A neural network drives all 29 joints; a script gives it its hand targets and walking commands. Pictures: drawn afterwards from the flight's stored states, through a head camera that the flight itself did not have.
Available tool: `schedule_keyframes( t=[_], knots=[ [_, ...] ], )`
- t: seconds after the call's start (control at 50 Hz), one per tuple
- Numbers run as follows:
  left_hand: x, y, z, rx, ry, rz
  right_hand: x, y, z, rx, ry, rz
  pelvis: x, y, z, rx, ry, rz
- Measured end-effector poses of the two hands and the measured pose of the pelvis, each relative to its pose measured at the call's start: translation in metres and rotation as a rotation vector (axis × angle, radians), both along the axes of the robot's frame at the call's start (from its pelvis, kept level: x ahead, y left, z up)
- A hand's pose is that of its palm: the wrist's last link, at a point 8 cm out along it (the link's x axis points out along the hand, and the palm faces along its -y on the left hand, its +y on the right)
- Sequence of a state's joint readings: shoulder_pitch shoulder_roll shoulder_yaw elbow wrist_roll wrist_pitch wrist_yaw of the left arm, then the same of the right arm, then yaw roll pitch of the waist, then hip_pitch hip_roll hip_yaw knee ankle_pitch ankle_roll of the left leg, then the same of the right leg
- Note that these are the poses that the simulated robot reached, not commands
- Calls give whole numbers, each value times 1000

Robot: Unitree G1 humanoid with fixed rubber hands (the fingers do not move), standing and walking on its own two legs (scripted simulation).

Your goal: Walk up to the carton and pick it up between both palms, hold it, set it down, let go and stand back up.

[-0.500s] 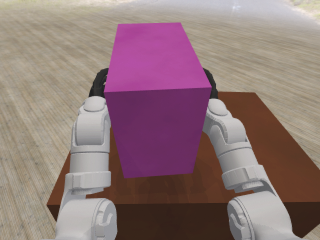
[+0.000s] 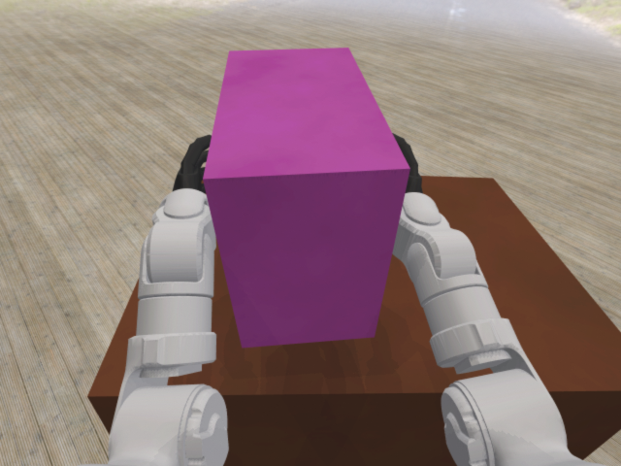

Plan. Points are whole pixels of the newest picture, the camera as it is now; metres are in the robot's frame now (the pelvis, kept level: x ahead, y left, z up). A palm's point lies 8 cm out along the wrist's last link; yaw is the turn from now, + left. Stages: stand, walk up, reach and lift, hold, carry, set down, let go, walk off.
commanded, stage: hold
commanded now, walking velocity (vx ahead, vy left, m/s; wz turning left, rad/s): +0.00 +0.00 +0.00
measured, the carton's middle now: (298, 188) +0.40 +0.00 +0.22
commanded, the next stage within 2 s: none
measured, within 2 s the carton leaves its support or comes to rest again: neither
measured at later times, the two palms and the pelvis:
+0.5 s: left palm (191, 197) +0.36 +0.13 +0.22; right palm (402, 197) +0.37 -0.12 +0.23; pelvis +0.00 +0.00 +0.00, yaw +0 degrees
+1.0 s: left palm (190, 196) +0.36 +0.13 +0.23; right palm (402, 196) +0.37 -0.12 +0.23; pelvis +0.00 +0.00 +0.00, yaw +0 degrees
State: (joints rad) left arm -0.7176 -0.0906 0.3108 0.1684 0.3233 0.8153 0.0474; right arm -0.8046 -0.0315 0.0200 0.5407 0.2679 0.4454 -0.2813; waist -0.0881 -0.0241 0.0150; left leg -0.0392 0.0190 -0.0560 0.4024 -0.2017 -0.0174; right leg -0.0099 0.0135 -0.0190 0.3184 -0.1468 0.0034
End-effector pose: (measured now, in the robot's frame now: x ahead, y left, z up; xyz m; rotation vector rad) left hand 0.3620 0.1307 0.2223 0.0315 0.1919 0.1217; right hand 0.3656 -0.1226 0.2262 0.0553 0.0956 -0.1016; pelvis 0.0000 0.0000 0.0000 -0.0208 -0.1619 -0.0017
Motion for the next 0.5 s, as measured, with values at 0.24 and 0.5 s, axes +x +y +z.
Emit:
schedule_keyframes(
  t=[0.24,0.5],
  knots=[
    [0,4,2,-3,-16,0,0,4,5,7,-16,1,2,1,0,-2,1,5],
    [1,1,0,-3,9,-3,1,1,0,15,8,-2,2,2,0,0,-12,1]
  ],
)
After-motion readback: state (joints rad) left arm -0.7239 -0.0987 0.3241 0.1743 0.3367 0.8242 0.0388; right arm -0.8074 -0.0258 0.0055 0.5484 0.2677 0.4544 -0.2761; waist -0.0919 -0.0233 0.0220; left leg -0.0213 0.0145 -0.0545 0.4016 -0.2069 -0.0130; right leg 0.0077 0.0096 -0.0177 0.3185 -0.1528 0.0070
